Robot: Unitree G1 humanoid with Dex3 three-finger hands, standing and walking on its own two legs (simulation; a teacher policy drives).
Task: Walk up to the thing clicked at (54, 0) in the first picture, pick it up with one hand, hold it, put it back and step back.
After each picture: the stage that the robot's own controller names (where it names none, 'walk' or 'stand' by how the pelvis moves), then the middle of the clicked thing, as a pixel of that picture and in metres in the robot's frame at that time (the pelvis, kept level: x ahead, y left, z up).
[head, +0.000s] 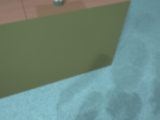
stand; out of the picture +0.97 +0.17 +0.01
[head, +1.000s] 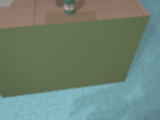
walk; (69, 4) +0.90 +0.14 +0.02
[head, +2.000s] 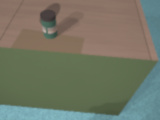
walk; (49, 25) +0.61 +0.22 +0.02
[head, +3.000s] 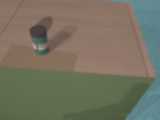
stand; (40, 40) +0.54 +0.18 +0.03
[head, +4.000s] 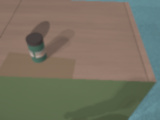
walk; (37, 48) +0.50 +0.22 +0.02
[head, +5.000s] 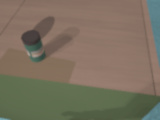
stand; (34, 46) +0.47 +0.22 +0.04
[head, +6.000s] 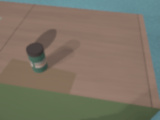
stand; (37, 58) +0.46 +0.21 +0.01
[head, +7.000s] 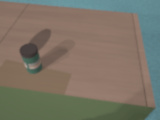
stand; (31, 59) +0.46 +0.22 +0.01
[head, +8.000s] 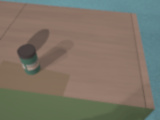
stand; (29, 60) +0.45 +0.23 +0.01
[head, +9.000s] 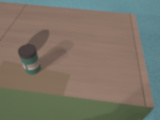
stand; (30, 60) +0.45 +0.23 +0.01
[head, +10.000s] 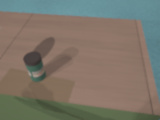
rise first; (35, 67) +0.43 +0.23 +0.01
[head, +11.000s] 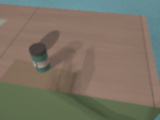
go down; (40, 58) +0.46 +0.22 +0.02
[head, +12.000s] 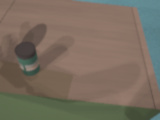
go down; (28, 59) +0.42 +0.20 +0.03
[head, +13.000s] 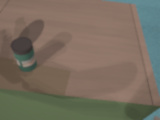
approach; (25, 55) +0.43 +0.20 +0.04
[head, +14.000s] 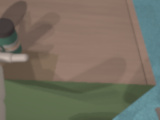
close; (7, 39) +0.46 +0.22 +0.07
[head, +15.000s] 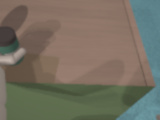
lift; (9, 47) +0.43 +0.22 +0.07
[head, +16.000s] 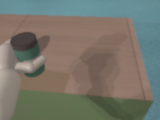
lift; (29, 55) +0.33 +0.17 +0.19
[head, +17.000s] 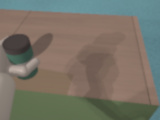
hold; (22, 57) +0.32 +0.19 +0.18
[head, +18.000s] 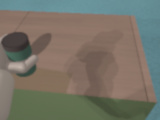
hold; (20, 55) +0.33 +0.19 +0.18
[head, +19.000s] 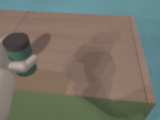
hold; (21, 55) +0.34 +0.20 +0.18
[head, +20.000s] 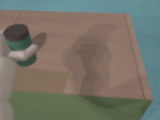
crouch; (21, 46) +0.38 +0.20 +0.18
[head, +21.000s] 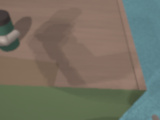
lower; (4, 31) +0.47 +0.23 +0.12
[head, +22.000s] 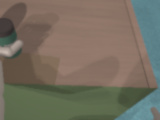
lower; (6, 39) +0.46 +0.22 +0.08
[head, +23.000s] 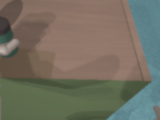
lower; (3, 38) +0.46 +0.23 +0.08
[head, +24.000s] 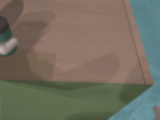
lower; (1, 37) +0.46 +0.23 +0.08
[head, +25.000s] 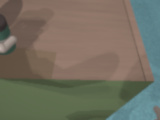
loosen; (0, 35) +0.47 +0.23 +0.08
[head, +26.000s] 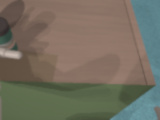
withdraw; (2, 38) +0.46 +0.23 +0.07
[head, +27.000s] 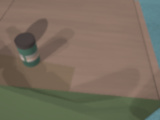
sink last; (28, 50) +0.45 +0.21 +0.05
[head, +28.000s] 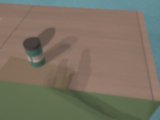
stand; (34, 52) +0.48 +0.24 +0.04
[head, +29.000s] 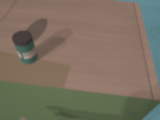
stand; (25, 48) +0.46 +0.23 +0.06
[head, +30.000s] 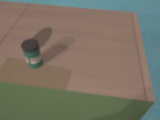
stand; (32, 54) +0.48 +0.23 +0.01
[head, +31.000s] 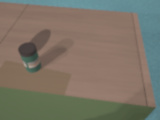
stand; (30, 58) +0.46 +0.23 +0.01
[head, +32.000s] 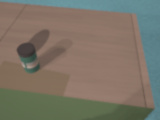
stand; (29, 58) +0.46 +0.23 +0.01
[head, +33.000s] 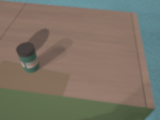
stand; (28, 58) +0.46 +0.24 +0.01
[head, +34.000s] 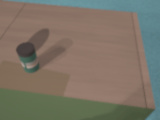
stand; (28, 58) +0.45 +0.24 +0.01
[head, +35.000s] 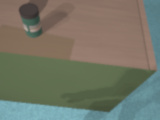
walk; (31, 21) +0.55 +0.21 +0.02
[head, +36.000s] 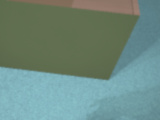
walk; out of the picture +0.85 +0.27 +0.04
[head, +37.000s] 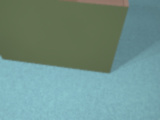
stand; out of the picture +1.12 +0.23 +0.03
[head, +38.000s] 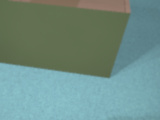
stand; out of the picture +1.06 +0.21 +0.01
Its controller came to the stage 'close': yes
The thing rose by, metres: 0.22
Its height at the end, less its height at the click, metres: +0.00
